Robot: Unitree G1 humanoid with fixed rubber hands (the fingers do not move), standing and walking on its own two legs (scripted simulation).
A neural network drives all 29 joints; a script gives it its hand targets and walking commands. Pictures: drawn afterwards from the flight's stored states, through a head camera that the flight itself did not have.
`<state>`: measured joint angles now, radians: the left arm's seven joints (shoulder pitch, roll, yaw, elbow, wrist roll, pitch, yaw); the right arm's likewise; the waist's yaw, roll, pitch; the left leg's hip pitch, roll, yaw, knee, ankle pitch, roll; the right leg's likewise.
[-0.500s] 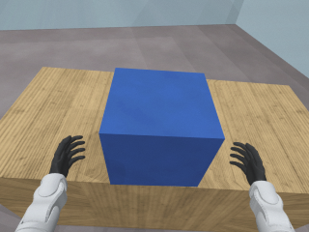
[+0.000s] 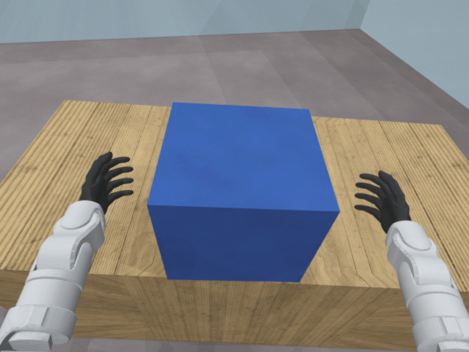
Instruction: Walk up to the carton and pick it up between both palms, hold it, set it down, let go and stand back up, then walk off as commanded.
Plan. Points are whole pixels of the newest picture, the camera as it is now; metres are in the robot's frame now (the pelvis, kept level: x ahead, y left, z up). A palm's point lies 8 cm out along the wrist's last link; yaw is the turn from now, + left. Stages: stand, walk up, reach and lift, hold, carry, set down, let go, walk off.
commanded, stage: reach and lift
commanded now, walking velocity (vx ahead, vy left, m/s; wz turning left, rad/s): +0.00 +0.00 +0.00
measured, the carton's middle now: (237, 194) +0.46 +0.01 -0.03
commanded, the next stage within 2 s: none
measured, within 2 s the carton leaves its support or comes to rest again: neither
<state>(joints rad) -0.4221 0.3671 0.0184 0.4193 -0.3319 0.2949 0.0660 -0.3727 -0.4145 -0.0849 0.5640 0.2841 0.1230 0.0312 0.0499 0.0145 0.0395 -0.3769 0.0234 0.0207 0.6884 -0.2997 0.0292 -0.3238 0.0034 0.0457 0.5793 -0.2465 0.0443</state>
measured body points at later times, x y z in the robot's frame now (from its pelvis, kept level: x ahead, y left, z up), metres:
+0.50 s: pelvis +0.01 +0.00 +0.00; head +0.04 +0.02 +0.45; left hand +0.43 +0.24 +0.15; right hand +0.44 -0.25 +0.17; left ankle +0.04 +0.09 -0.72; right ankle +0.04 -0.16 -0.72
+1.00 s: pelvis +0.01 +0.00 +0.01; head +0.05 +0.02 +0.45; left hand +0.43 +0.27 +0.11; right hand +0.44 -0.23 +0.11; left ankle +0.04 +0.09 -0.72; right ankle +0.04 -0.16 -0.72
